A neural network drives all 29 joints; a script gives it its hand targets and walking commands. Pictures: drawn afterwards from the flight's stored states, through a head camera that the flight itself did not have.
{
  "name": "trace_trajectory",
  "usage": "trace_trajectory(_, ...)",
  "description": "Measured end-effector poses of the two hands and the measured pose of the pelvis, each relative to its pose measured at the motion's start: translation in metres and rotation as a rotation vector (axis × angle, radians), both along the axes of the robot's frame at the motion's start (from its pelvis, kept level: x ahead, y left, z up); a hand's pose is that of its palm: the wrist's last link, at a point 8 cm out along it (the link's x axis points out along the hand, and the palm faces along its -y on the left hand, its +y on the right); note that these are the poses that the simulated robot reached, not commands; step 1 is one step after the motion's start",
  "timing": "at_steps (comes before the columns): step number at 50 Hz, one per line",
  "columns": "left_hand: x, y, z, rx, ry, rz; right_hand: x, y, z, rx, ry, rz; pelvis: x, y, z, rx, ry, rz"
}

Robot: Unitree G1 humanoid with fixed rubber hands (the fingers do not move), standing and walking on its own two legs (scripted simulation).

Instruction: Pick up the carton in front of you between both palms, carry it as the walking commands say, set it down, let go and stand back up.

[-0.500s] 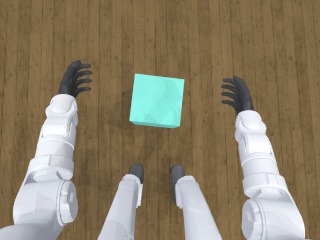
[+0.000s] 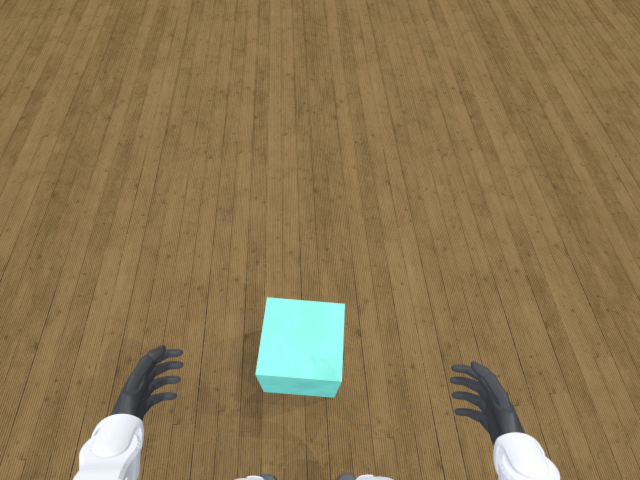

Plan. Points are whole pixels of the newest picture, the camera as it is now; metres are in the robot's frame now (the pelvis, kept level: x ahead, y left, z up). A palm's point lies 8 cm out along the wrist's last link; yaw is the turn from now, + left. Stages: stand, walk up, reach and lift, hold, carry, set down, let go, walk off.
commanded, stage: let go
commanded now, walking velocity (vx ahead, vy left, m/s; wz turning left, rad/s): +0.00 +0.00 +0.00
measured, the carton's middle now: (302, 350) +0.43 +0.02 -0.64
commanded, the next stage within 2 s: stand in 0.54 s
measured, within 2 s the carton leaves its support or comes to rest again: neither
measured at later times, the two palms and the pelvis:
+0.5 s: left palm (117, 448) +0.16 +0.23 -0.06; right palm (510, 440) +0.17 -0.23 -0.06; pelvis +0.00 +0.00 +0.01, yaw +0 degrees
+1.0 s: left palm (67, 464) +0.15 +0.29 -0.08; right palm (544, 451) +0.16 -0.28 -0.08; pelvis +0.02 +0.00 +0.00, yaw +0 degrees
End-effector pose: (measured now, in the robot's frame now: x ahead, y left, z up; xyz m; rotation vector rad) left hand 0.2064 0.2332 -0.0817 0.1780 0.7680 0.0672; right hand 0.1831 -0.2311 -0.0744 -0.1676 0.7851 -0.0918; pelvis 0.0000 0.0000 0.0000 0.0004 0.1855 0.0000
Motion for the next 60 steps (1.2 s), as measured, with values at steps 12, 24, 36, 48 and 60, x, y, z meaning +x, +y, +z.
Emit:
trace_trajectory(12,-0.042,0.001,0.021,-0.006,0.023,0.01,-0.016,0.001,0.015,0.01,0.003,0.031,0.006,0.002,0.007,0.0,-0.215,0.002)
trace_trajectory(24,-0.043,0.0,0.021,-0.007,0.03,0.01,-0.016,0.003,0.016,-0.004,0.021,0.027,0.004,0.002,0.005,0.0,-0.276,0.004)
trace_trajectory(36,-0.061,0.047,0.005,0.159,0.104,0.055,-0.027,-0.041,0.002,-0.172,0.077,-0.019,0.009,0.003,0.001,-0.005,-0.197,-0.002)
trace_trajectory(48,-0.06,0.062,0.002,0.2,0.157,0.072,-0.027,-0.052,-0.008,-0.197,0.137,-0.02,0.021,0.004,0.002,-0.003,-0.187,-0.001)
trace_trajectory(60,-0.062,0.06,-0.003,0.194,0.184,0.071,-0.036,-0.056,-0.011,-0.202,0.177,-0.031,0.021,0.003,0.004,-0.001,-0.199,-0.002)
